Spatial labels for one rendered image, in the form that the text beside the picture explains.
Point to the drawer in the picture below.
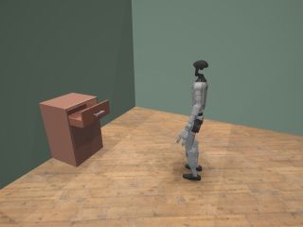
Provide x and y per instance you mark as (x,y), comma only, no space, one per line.
(83,115)

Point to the left robot thigh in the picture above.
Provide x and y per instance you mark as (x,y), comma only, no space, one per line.
(189,142)

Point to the left robot upper arm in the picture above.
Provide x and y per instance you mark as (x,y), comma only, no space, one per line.
(198,92)

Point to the right robot thigh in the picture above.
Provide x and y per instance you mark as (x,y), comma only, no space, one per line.
(195,143)

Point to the cabinet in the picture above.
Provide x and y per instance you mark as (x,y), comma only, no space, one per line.
(70,144)

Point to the robot left hand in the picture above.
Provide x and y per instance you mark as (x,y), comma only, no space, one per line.
(184,134)

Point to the handle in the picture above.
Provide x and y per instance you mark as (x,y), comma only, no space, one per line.
(100,113)

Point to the robot left forearm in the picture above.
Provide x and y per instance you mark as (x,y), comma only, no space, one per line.
(193,116)

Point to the robot thigh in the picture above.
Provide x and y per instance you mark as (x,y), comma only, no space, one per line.
(195,143)
(189,142)

